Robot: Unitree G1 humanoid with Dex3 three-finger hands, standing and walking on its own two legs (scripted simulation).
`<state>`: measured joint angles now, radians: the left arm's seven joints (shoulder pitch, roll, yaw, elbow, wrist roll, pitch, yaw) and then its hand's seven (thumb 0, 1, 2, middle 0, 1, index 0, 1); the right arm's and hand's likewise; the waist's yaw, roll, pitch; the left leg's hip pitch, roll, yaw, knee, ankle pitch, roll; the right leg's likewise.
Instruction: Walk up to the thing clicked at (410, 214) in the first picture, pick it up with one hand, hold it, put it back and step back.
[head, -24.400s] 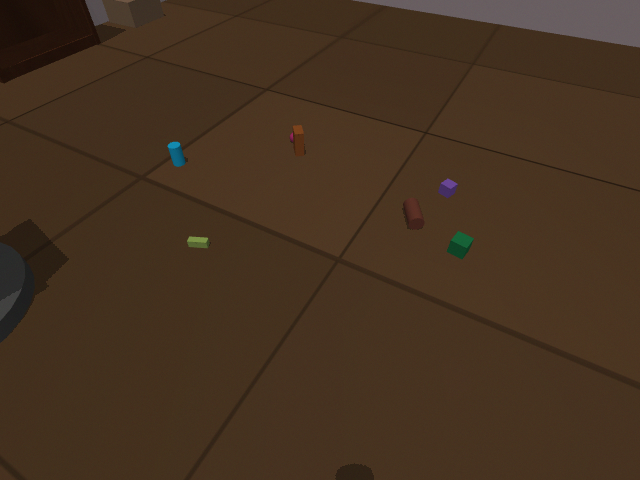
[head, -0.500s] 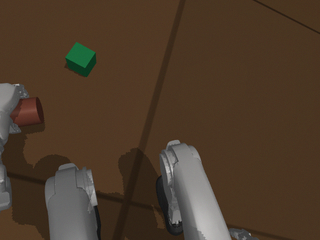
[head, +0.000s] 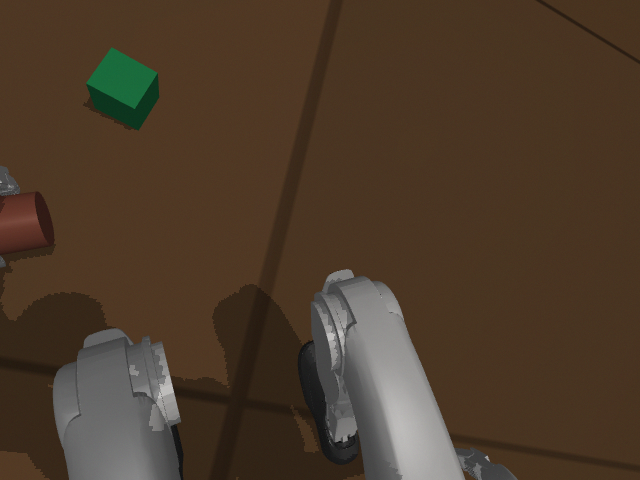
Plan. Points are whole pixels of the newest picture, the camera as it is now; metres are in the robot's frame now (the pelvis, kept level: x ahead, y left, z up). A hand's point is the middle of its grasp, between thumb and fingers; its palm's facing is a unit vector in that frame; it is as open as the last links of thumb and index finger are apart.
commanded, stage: rest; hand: left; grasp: from above
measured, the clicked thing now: out of the picture +0.46 +0.31 -0.24
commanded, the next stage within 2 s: open in 1.02 s
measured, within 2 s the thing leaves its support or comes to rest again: rests again in 1.52 s
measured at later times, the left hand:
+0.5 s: hand out of the picture +0.47 +0.30 -0.24, palm faces -0.47 -0.12 -0.87, open 9.6 cm
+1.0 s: hand out of the picture +0.47 +0.30 -0.26, palm faces -0.45 -0.12 -0.88, open 9.6 cm
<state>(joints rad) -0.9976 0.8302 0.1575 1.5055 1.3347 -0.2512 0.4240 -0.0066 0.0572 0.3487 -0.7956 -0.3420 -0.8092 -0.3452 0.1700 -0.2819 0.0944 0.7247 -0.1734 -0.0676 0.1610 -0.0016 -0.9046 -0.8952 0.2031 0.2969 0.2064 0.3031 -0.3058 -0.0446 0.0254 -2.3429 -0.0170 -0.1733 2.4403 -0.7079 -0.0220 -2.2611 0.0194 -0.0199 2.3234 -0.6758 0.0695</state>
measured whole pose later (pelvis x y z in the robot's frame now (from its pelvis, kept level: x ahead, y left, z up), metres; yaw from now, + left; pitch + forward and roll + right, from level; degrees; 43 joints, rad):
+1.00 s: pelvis +0.00 +0.01 -0.02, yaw -4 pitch +30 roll -14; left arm -1.08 0.97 0.14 1.71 1.34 -0.23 0.56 0.00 0.10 0.24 -0.84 -0.25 -0.85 -0.25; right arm 0.12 -0.31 0.22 0.69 -0.24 -0.17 0.23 0.00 -0.89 -0.89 0.20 0.30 0.21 0.30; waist -0.37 -0.09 0.11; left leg -2.37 -0.01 -0.23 2.55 -0.73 0.00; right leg -2.26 0.05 -0.07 2.37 -0.67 0.07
